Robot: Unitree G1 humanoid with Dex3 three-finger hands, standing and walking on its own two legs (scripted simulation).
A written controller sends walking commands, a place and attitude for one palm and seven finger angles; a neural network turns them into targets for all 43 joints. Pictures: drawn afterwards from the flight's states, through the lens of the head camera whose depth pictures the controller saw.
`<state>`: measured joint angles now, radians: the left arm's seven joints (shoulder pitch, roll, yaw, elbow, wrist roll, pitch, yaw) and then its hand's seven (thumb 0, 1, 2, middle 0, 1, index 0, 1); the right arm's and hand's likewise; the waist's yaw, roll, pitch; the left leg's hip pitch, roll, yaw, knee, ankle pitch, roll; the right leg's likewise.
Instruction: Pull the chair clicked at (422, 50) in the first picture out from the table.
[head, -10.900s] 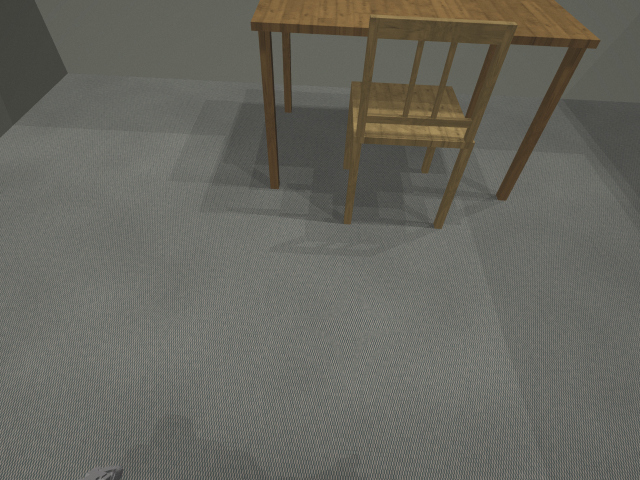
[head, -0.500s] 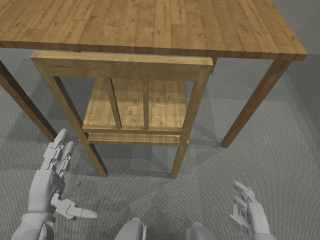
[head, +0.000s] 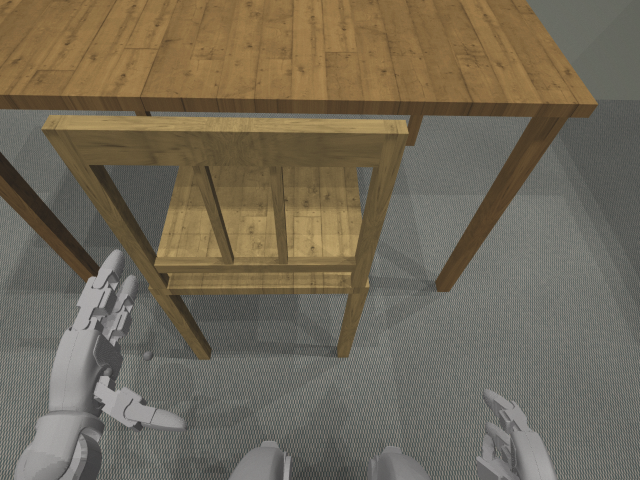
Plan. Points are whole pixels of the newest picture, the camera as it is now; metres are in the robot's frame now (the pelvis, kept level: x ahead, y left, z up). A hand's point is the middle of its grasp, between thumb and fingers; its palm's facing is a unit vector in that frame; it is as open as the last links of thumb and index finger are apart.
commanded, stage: raise the hand toward the chair's back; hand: left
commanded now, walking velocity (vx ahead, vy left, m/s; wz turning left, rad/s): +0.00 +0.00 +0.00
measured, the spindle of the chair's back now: (216, 218) +0.48 +0.19 -0.02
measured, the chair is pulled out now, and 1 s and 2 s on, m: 0.00 0.00 0.00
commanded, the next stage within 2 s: aim the fingers beside a spindle in 0.24 s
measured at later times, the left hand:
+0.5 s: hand (166, 353) +0.25 +0.19 +0.04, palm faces +0.08 -1.00 -0.05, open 16.9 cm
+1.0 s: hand (188, 334) +0.28 +0.18 +0.02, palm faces +0.05 -1.00 -0.03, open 16.9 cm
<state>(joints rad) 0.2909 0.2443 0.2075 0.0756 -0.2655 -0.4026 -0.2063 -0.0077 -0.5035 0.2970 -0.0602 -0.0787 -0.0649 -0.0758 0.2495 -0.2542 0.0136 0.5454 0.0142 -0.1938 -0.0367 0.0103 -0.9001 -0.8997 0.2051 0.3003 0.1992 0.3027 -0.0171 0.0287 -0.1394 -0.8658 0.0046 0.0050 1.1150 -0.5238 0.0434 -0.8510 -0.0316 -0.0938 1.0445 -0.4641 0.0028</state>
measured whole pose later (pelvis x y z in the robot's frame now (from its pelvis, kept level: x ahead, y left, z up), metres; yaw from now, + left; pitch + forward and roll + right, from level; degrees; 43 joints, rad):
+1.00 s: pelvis +0.00 -0.01 -0.02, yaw +0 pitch +19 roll -2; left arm 0.12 0.21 0.18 0.21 -0.24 -0.44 -0.18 -0.01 -0.50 0.30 -0.06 -0.08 -0.06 -0.08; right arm 0.21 -0.25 0.01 0.56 0.01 -0.16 -0.03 0.01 -0.90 -0.90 0.20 0.30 0.20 0.30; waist -0.02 0.02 -0.15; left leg -0.97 0.01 0.00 1.19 -0.55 0.03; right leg -0.96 -0.03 -0.09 1.14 -0.50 -0.01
